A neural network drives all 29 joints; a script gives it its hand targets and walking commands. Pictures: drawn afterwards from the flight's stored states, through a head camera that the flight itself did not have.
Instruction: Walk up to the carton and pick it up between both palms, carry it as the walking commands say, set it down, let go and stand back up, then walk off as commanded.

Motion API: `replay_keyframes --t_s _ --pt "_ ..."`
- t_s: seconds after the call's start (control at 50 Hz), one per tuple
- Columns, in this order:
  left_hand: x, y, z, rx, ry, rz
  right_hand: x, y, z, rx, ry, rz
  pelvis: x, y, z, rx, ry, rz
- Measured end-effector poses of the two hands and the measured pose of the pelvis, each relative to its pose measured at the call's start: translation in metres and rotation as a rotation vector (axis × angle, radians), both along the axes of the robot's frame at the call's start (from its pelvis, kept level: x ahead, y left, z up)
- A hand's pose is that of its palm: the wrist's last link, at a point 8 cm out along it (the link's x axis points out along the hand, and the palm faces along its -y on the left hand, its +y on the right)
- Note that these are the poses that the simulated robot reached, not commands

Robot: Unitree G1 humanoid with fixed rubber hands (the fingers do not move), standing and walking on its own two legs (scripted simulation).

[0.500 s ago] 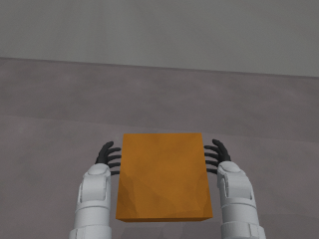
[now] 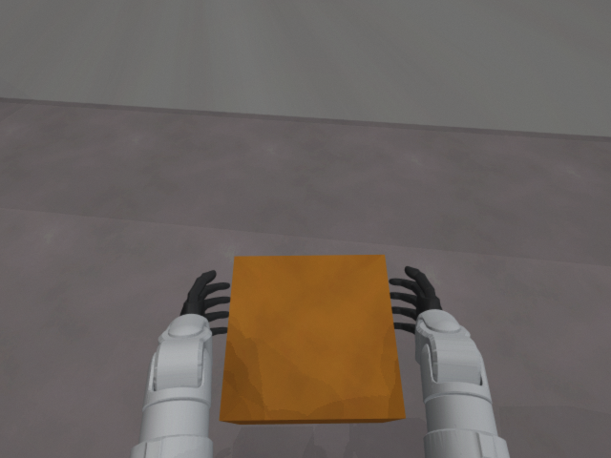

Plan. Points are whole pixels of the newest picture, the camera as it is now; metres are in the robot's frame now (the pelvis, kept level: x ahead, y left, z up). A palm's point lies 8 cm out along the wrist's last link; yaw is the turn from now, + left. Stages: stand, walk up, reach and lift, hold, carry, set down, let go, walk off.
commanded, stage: reach and lift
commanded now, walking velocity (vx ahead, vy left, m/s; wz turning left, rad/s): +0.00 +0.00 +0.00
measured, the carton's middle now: (310, 341) +0.32 +0.00 -0.04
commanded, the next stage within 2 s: hold in 0.50 s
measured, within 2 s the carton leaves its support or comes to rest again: neither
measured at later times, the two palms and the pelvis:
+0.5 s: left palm (194, 334) +0.28 +0.15 +0.04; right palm (431, 327) +0.29 -0.16 +0.04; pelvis +0.00 +0.00 +0.00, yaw +0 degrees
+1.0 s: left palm (192, 336) +0.28 +0.16 +0.04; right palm (430, 330) +0.28 -0.16 +0.04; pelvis +0.00 +0.00 +0.00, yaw +0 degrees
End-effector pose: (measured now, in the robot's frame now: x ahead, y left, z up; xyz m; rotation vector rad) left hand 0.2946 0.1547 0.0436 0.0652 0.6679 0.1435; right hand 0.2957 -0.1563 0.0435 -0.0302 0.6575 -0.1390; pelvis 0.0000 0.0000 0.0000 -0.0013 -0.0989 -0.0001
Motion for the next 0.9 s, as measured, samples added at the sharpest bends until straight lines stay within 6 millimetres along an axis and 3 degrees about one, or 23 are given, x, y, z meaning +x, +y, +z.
replay_keyframes --t_s 0.9 --pt "-0.015 0.001 -0.003 -0.004 0.011 -0.009 -0.014 0.000 -0.001 -0.005 0.006 0.011 -0.002 0.001 -0.001 0.002 -0.018 -0.003"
